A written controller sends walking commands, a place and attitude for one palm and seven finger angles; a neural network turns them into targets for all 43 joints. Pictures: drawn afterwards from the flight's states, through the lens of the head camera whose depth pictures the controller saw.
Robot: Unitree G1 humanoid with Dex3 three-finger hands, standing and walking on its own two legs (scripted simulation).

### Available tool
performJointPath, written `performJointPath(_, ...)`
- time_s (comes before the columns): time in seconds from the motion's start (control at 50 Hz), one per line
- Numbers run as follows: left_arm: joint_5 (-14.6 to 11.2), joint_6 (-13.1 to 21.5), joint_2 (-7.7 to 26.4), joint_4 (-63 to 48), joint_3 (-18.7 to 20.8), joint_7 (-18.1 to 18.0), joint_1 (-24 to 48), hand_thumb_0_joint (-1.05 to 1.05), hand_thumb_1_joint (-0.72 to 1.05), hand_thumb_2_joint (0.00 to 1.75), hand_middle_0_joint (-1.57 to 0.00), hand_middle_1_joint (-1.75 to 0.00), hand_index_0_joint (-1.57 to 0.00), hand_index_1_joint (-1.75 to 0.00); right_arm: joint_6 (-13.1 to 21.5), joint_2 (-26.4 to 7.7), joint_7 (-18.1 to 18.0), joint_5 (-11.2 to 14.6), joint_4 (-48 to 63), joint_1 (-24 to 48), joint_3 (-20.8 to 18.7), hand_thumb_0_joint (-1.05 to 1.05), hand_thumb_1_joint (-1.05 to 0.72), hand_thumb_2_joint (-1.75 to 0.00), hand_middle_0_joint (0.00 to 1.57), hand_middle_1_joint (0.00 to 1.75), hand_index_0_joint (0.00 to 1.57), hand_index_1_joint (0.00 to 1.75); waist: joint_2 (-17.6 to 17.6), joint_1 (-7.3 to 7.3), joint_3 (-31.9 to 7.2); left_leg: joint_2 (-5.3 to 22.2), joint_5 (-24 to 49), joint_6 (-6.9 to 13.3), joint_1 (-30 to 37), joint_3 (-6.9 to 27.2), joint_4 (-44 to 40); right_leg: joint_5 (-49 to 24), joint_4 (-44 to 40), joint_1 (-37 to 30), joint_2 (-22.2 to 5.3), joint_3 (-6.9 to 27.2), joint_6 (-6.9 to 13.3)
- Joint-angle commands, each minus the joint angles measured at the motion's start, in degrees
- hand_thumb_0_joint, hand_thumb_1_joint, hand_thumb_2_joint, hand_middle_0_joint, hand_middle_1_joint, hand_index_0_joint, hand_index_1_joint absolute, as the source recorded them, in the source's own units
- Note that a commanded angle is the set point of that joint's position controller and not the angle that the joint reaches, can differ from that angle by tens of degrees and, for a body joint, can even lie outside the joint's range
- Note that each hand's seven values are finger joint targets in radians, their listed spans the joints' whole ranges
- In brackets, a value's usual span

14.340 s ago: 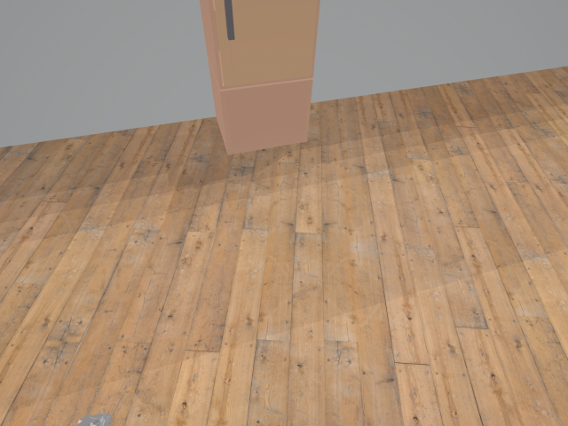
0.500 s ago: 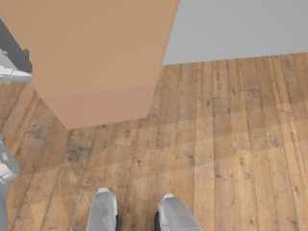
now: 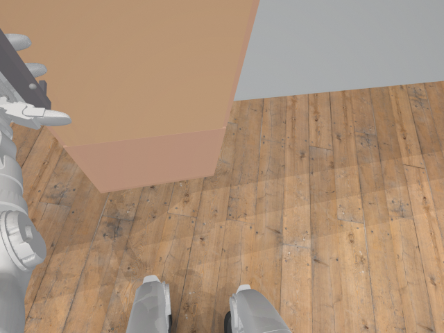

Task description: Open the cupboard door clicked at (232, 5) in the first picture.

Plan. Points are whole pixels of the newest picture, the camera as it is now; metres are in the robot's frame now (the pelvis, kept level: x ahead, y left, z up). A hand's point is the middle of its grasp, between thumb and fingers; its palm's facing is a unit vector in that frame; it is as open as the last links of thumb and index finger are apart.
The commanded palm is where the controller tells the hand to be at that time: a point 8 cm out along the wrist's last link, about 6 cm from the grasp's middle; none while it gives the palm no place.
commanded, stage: slide the fingers in behind the handle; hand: left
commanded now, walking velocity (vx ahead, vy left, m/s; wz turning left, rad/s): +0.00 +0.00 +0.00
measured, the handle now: (19, 64) +0.55 +0.31 +0.07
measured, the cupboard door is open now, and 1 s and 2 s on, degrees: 0 0 34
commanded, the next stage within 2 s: close the thumb around the handle in 0.30 s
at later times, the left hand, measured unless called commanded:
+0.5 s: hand (29, 88) +0.50 +0.28 +0.08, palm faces +0.17 -0.99 +0.01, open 13.8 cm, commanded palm +0.48 +0.31 +0.07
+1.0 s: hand (31, 86) +0.50 +0.28 +0.08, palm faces +0.17 -0.99 +0.01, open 6.0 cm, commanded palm +0.49 +0.30 +0.07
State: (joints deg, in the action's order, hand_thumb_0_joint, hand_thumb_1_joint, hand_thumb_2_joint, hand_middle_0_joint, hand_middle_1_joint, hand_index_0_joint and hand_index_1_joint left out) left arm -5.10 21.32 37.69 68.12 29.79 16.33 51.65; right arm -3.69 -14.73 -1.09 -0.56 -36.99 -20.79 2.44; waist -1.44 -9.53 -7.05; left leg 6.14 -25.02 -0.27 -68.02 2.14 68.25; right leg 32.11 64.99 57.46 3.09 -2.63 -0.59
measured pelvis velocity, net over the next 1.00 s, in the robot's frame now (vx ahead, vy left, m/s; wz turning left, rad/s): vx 0.00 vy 0.00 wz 0.00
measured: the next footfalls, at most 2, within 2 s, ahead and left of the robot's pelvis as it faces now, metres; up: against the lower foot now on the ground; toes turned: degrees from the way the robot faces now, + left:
none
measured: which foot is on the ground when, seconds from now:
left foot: down 0.00-1.00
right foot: down 0.00-1.00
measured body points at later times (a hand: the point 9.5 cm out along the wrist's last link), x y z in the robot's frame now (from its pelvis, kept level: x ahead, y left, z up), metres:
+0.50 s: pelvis +0.00 +0.00 +0.00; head +0.14 +0.04 +0.42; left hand +0.48 +0.34 +0.08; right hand +0.02 -0.27 -0.10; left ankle +0.06 +0.12 -0.64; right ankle -0.01 -0.14 -0.64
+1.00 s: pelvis +0.00 +0.00 +0.00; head +0.14 +0.05 +0.42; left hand +0.49 +0.34 +0.08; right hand +0.01 -0.26 -0.10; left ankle +0.06 +0.12 -0.64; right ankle -0.01 -0.14 -0.64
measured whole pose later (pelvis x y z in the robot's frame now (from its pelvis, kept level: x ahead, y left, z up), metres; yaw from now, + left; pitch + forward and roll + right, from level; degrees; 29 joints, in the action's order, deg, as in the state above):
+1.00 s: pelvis +0.00 +0.00 +0.00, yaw +0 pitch +25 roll -6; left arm -5.2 21.4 38.1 68.8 29.1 16.4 53.0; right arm -3.6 -14.8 -1.4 -0.8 -37.3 -20.9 2.6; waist -1.4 -9.7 -6.9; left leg 5.8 -24.8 0.1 -69.1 2.3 68.7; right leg 31.8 65.3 58.3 2.9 -2.6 -1.0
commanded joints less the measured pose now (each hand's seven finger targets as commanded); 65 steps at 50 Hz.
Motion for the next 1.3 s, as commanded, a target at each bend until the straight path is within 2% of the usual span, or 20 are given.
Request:
performJointPath(0.0, -1.1, 4.6, 15.3, -13.2, 0.0, 0.5, 23.8, 0.0, -0.5, 0.3, -0.3, -1.2, -0.3, -1.2, 0.6, -11.5, -0.9, -0.1, 2.2, -9.9, -4.0, 0.0, -0.9, -0.9, 0.2, 0.3, 0.2, 0.3, -10.8, -0.25, -28.4, -2.2, 19.7, 2.0, 34.8, 1.7, -5.3, -19.3, -8.8, -0.4, 1.5, 0.0, 1.5)
performJointPath(0.04, -1.2, 4.5, 16.4, -12.7, 0.9, 0.6, 22.8, 0.0, -0.5, 0.3, -0.3, -1.2, -0.3, -1.2, 0.6, -11.7, -1.0, -0.1, 2.2, -10.2, -4.0, 0.0, -0.9, -0.9, 0.2, 0.3, 0.2, 0.3, -10.9, 0.05, -28.5, -2.3, 20.0, 2.1, 34.3, 1.6, -5.2, -19.7, -8.7, -0.8, 1.5, 0.2, 1.7)
performJointPath(0.08, -1.2, 4.2, 15.5, -12.1, -0.5, 0.8, 24.5, 0.0, -0.5, 0.3, -0.3, -1.2, -0.3, -1.2, 0.6, -11.5, -1.1, 0.0, 2.0, -9.8, -3.8, 0.0, -0.9, -0.9, 0.2, 0.3, 0.2, 0.3, -11.2, -0.62, -26.8, -2.3, 19.1, 2.1, 33.6, 1.6, -5.3, -19.2, -8.8, 0.0, 1.5, 0.1, 1.5)
performJointPath(0.18, -1.4, 4.4, 16.5, -12.6, 0.8, 1.0, 23.2, 0.0, -0.5, 0.3, -0.3, -1.2, -0.3, -1.2, 0.6, -11.6, -1.2, -0.1, 2.2, -9.9, -3.9, 0.0, -0.9, -0.9, 0.2, 0.3, 0.2, 0.3, -10.8, 0.11, -28.9, -2.3, 20.0, 2.0, 34.3, 1.6, -5.2, -19.7, -8.6, -0.7, 1.5, 0.1, 1.5)
performJointPath(0.3, -1.1, 3.9, 17.8, -10.9, 1.1, 1.0, 23.9, 0.0, -0.5, 0.3, -0.3, -1.2, -0.3, -1.2, 0.5, -11.8, -1.3, 0.1, 2.4, -9.6, -3.7, 0.0, -0.9, -0.9, 0.2, 0.3, 0.2, 0.3, -10.5, -0.3, -26.2, -2.2, 17.6, 2.1, 32.3, 1.6, -5.4, -17.7, -8.8, 0.0, 1.4, 0.2, 1.4)
performJointPath(0.36, -1.3, 4.8, 18.5, -13.2, 2.2, 1.1, 23.4, 0.0, -0.5, 0.3, -0.3, -1.2, -0.3, -1.2, 0.7, -11.8, -1.2, -0.1, 2.4, -9.7, -3.9, 0.0, -0.9, -0.9, 0.2, 0.3, 0.2, 0.3, -12.1, 0.53, -30.4, -2.2, 20.7, 2.0, 35.0, 1.6, -4.9, -19.9, -8.1, -0.7, 1.5, 0.2, 1.6)
performJointPath(0.38, -1.3, 4.8, 17.9, -12.7, 1.8, 1.2, 22.7, 0.0, -0.5, 0.3, -0.3, -1.2, -0.3, -1.2, 0.7, -11.7, -1.2, -0.1, 2.4, -9.8, -3.8, 0.0, -0.9, -0.9, 0.2, 0.3, 0.2, 0.3, -11.9, 0.67, -29.7, -2.2, 20.8, 1.8, 35.1, 1.9, -5.2, -19.6, -8.1, -0.6, 1.5, -0.1, 1.7)
performJointPath(0.48, -1.3, 4.1, 15.3, -12.5, -0.3, 1.2, 23.9, 0.0, -0.22, 0.42, -0.32, -1.23, -0.32, -1.23, 0.5, -11.7, -1.1, -0.1, 2.3, -9.7, -3.9, 0.0, -0.9, -0.9, 0.2, 0.3, 0.2, 0.3, -11.7, -0.27, -27.7, -2.0, 19.0, 1.8, 35.3, 2.3, -5.7, -17.5, -8.6, 1.6, 1.5, -0.4, 1.6)
performJointPath(0.56, -1.2, 4.1, 16.5, -12.0, 0.5, 0.7, 25.2, 0.0, 0.0, 0.52, -0.34, -1.25, -0.34, -1.25, 0.6, -11.9, -1.3, -0.1, 2.0, -9.8, -3.8, 0.0, -0.9, -0.9, 0.2, 0.3, 0.2, 0.3, -10.9, -0.67, -27.7, -2.0, 18.3, 2.0, 34.7, 2.4, -5.5, -16.9, -8.6, 2.0, 1.4, -0.3, 1.5)
performJointPath(0.62, -1.0, 4.4, 18.2, -12.6, 1.7, 0.4, 24.5, 0.0, 0.17, 0.59, -0.35, -1.27, -0.35, -1.27, 0.8, -11.9, -1.2, -0.3, 2.2, -9.8, -3.8, 0.0, -0.9, -0.9, 0.2, 0.3, 0.2, 0.3, -11.4, 0.09, -28.2, -2.0, 17.9, 1.8, 34.6, 2.3, -5.8, -16.7, -8.7, 0.9, 1.5, -0.3, 1.7)
performJointPath(0.64, -1.3, 4.8, 18.1, -12.5, 2.1, 0.5, 23.4, 0.0, 0.23, 0.61, -0.35, -1.28, -0.35, -1.28, 0.8, -11.9, -1.2, -0.3, 2.4, -9.9, -3.7, 0.0, -0.9, -0.9, 0.2, 0.3, 0.2, 0.3, -11.5, 0.5, -28.9, -2.2, 18.7, 1.9, 34.8, 2.3, -5.6, -17.2, -8.5, 0.5, 1.6, -0.2, 1.8)
performJointPath(0.74, -1.2, 4.4, 15.3, -11.7, -0.3, 0.7, 24.2, 0.0, 0.51, 0.73, -0.37, -1.31, -0.37, -1.31, 0.7, -11.6, -1.1, -0.2, 2.4, -9.8, -3.7, 0.0, -0.9, -0.9, 0.2, 0.3, 0.2, 0.3, -11.6, -0.39, -27.0, -2.1, 17.9, 1.8, 34.9, 2.6, -5.8, -16.2, -8.5, 2.2, 1.6, -0.6, 1.8)
performJointPath(0.88, -0.7, 4.2, 16.4, -11.7, -0.2, 0.0, 26.9, 0.0, 0.9, 0.9, -0.4, -1.35, -0.4, -1.35, 0.8, -12.0, -1.3, -0.5, 1.9, -10.0, -3.7, 0.0, -0.9, -0.9, 0.2, 0.3, 0.2, 0.3, -11.8, -0.92, -27.5, -1.8, 17.0, 1.6, 35.4, 3.3, -5.9, -15.1, -8.3, 3.7, 1.3, -0.7, 1.7)
performJointPath(0.94, -0.9, 4.5, 16.5, -12.7, 0.6, 0.1, 25.0, 0.0, 0.9, 0.9, -0.4, -1.35, -0.4, -1.35, 0.8, -12.0, -1.2, -0.6, 2.0, -10.3, -3.8, 0.0, -0.9, -0.9, 0.2, 0.3, 0.2, 0.3, -12.4, -0.1, -29.5, -1.9, 18.6, 1.6, 36.8, 3.2, -5.9, -16.0, -8.2, 2.7, 1.4, -0.7, 2.0)
performJointPath(0.98, -0.8, 4.3, 14.5, -12.3, -1.4, 0.2, 25.6, 0.0, 0.9, 0.9, -0.4, -1.35, -0.4, -1.35, 0.8, -11.8, -1.1, -0.4, 1.8, -10.0, -3.7, 0.0, -0.9, -0.9, 0.2, 0.3, 0.2, 0.3, -12.9, -0.55, -28.0, -1.9, 17.9, 1.5, 36.6, 3.2, -6.0, -15.5, -8.4, 3.7, 1.4, -0.9, 1.9)
performJointPath(1.04, -1.1, 4.4, 13.5, -13.3, -1.3, -0.2, 25.6, 0.0, 0.9, 0.9, -0.4, -1.35, -0.4, -1.35, 0.8, -11.8, -1.1, -0.6, 1.8, -10.5, -4.0, 0.0, -0.9, -0.9, 0.2, 0.3, 0.2, 0.3, -12.5, -0.76, -29.2, -1.9, 19.1, 1.5, 38.0, 3.5, -6.0, -16.1, -8.4, 3.8, 1.5, -0.9, 2.0)
performJointPath(1.12, -0.9, 4.1, 14.0, -12.3, -1.5, -0.4, 26.0, 0.0, 0.9, 0.9, -0.4, -1.35, -0.4, -1.35, 0.7, -11.8, -1.1, -0.5, 1.3, -10.1, -3.8, 0.0, -0.9, -0.9, 0.2, 0.3, 0.2, 0.3, -11.3, -1.05, -27.3, -2.1, 17.4, 1.8, 35.5, 2.8, -6.0, -16.0, -9.2, 2.5, 1.5, -0.6, 1.7)
performJointPath(1.18, -0.6, 4.3, 16.1, -12.2, -0.2, -0.3, 26.2, 0.0, 0.9, 0.9, -0.4, -1.35, -0.4, -1.35, 0.8, -11.8, -1.2, -0.5, 1.3, -10.3, -3.7, 0.0, -0.9, -0.9, 0.2, 0.3, 0.2, 0.3, -11.6, -0.65, -28.8, -2.1, 18.6, 1.9, 35.2, 2.7, -5.6, -17.1, -8.7, 1.3, 1.5, -0.4, 1.7)
performJointPath(1.2, -0.5, 4.2, 17.0, -11.6, 0.7, -0.1, 23.5, 0.0, 0.9, 0.9, -0.4, -1.35, -0.4, -1.35, 0.7, -11.9, -1.2, -0.3, 1.6, -10.2, -3.8, 0.0, -0.9, -0.9, 0.2, 0.3, 0.2, 0.3, -11.4, 0.3, -28.7, -2.2, 18.8, 1.8, 34.8, 2.3, -5.8, -17.4, -8.8, 0.5, 1.5, -0.3, 1.8)
performJointPath(1.28, -1.8, 4.6, 14.7, -14.6, 0.4, 1.0, 17.6, 0.0, 0.9, 0.9, -0.4, -1.35, -0.4, -1.35, 0.4, -11.4, -0.8, -0.2, 2.7, -9.6, -4.0, 0.0, -0.9, -0.9, 0.2, 0.3, 0.2, 0.3, -11.8, 1.88, -30.1, -2.4, 22.0, 1.6, 36.7, 1.8, -6.3, -20.5, -8.6, -1.7, 1.6, -0.5, 1.8)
